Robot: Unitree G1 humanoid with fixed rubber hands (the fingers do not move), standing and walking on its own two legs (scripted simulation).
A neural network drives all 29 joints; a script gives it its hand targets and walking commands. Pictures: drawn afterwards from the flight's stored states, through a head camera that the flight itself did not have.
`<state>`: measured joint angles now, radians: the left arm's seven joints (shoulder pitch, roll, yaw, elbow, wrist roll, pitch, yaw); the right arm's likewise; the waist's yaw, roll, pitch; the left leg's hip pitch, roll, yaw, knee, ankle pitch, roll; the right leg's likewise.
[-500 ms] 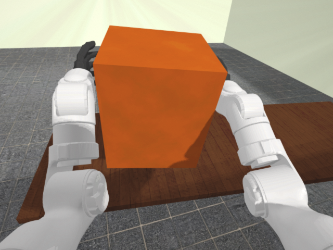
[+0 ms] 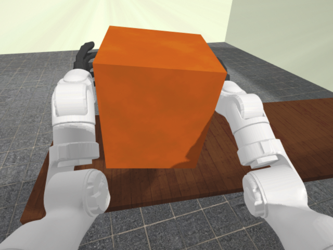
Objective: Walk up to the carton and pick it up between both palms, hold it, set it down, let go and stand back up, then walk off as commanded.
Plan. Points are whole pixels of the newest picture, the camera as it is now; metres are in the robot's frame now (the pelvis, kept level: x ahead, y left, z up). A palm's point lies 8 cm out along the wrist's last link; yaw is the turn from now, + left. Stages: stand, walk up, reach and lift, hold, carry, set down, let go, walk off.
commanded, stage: hold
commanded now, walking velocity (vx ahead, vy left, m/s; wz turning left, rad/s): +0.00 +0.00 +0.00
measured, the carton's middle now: (154, 100) +0.37 +0.00 +0.25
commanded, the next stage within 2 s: none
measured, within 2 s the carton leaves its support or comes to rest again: neither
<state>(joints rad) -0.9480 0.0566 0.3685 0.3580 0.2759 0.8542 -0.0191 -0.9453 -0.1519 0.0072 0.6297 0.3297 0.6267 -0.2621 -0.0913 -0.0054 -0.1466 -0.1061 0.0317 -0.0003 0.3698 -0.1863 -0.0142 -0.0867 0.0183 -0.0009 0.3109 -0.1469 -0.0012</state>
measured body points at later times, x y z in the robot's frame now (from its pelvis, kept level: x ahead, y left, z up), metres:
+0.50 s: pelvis +0.00 +0.00 +0.00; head -0.09 +0.01 +0.44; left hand +0.39 +0.14 +0.31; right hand +0.38 -0.16 +0.28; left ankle +0.01 +0.13 -0.75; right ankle +0.02 -0.12 -0.75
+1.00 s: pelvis +0.00 +0.00 +0.00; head -0.08 +0.02 +0.44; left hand +0.39 +0.15 +0.31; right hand +0.38 -0.15 +0.28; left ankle +0.01 +0.13 -0.75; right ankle +0.02 -0.12 -0.75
